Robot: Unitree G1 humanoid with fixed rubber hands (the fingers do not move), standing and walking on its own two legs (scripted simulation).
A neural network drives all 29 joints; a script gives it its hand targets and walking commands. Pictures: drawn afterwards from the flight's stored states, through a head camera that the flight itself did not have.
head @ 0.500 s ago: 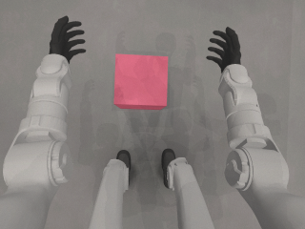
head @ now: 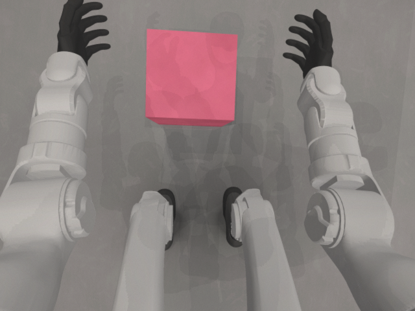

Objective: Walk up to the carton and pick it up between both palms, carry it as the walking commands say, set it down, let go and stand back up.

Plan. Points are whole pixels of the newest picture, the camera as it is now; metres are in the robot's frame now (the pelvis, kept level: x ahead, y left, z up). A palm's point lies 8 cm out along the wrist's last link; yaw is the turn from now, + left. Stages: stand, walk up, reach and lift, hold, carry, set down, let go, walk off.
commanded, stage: reach and lift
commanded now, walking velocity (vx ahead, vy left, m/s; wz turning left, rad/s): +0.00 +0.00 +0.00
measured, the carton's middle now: (191, 87) +0.54 +0.02 -0.43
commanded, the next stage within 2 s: none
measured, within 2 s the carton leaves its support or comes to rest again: neither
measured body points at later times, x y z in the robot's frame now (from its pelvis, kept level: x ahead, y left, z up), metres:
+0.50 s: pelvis -0.02 +0.00 -0.12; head +0.33 +0.01 +0.15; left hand +0.53 +0.20 -0.28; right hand +0.52 -0.18 -0.28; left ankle +0.08 +0.12 -0.53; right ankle +0.08 -0.13 -0.53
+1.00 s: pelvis -0.03 +0.00 -0.19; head +0.34 +0.01 +0.05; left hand +0.53 +0.20 -0.38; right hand +0.51 -0.18 -0.38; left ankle +0.08 +0.12 -0.53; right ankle +0.08 -0.13 -0.53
